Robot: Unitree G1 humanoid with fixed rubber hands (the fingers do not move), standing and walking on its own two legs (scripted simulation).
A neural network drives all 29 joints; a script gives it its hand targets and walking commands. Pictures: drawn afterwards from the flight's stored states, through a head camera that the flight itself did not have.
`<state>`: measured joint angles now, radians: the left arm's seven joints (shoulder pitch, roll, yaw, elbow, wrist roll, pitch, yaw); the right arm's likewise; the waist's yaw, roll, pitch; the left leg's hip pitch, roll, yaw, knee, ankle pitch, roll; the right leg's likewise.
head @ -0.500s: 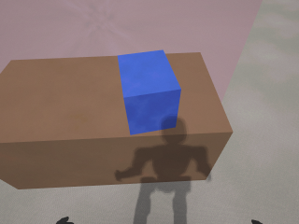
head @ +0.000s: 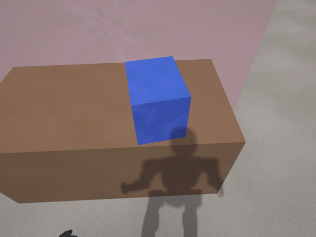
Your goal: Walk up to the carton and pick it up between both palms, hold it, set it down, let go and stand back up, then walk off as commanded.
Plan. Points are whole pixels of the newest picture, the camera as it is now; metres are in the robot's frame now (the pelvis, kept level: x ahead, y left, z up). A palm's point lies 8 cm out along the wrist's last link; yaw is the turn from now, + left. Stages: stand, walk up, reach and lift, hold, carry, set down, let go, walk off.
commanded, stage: walk up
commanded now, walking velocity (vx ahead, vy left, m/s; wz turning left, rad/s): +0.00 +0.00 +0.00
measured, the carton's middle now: (155, 99) +0.66 +0.04 -0.08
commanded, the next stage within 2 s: none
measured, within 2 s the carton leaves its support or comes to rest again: neither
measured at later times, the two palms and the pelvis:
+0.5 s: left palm out of the picture +0.15 +0.37 -0.09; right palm out of the picture +0.07 -0.28 -0.09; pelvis +0.06 +0.04 +0.01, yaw +1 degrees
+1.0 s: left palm (60, 200) +0.24 +0.31 -0.08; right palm (278, 206) +0.24 -0.32 -0.12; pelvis +0.16 -0.01 -0.01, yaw +0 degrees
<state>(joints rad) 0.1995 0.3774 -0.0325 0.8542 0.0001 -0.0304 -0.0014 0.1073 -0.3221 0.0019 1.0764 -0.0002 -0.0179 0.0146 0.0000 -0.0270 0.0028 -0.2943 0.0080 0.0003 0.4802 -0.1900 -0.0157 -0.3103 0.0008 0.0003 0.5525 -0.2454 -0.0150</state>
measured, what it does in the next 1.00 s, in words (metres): walks ahead: right foot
